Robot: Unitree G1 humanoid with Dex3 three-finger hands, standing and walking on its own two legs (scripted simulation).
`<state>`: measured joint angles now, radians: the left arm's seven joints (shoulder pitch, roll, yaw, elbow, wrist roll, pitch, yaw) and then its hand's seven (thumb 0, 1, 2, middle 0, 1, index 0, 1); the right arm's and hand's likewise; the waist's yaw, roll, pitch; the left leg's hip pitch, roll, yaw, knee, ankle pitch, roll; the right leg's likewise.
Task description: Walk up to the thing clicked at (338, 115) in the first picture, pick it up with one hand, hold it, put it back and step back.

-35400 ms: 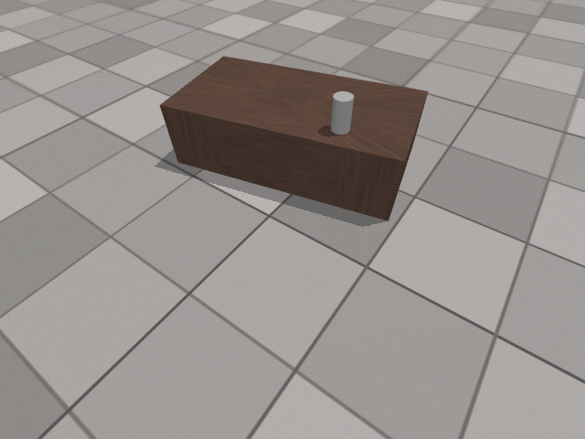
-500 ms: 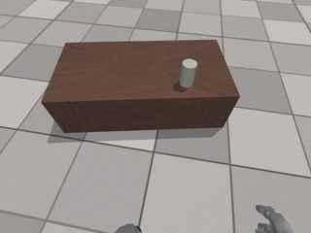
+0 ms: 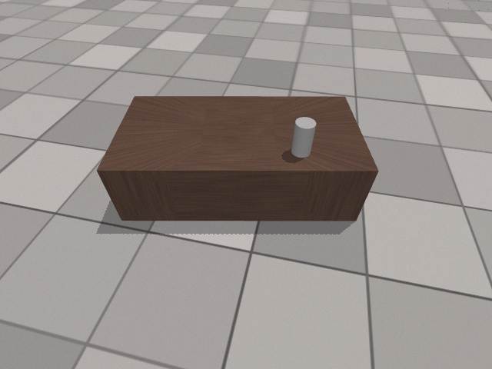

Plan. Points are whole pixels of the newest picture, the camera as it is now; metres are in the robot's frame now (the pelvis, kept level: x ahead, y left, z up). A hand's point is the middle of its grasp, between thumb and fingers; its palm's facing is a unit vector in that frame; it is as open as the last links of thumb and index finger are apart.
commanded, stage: step back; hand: right
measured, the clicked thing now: (303, 137) +1.11 -0.25 -0.32
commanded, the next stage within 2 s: stand in 0.72 s
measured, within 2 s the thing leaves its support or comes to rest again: neither
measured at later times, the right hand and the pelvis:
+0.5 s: hand out of the picture +0.14 -0.23 -0.14, palm faces -0.04 +0.93 -0.37, open 7.4 cm; pelvis +0.04 +0.01 +0.00, yaw +0 degrees
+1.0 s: hand out of the picture +0.14 -0.24 -0.13, palm faces +0.02 +0.94 -0.34, open 7.4 cm; pelvis +0.04 +0.01 +0.02, yaw -1 degrees
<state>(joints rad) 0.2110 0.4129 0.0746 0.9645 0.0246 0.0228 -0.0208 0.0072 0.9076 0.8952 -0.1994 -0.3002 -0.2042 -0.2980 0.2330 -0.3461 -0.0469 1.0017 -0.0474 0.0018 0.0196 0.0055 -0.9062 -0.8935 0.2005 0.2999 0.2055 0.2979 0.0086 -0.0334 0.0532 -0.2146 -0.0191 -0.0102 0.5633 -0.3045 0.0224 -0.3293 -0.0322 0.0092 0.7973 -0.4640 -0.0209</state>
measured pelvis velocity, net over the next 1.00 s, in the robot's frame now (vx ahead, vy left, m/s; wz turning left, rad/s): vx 0.04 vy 0.01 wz -0.01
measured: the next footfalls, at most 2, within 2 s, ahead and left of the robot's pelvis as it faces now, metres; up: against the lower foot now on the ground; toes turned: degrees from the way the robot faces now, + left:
none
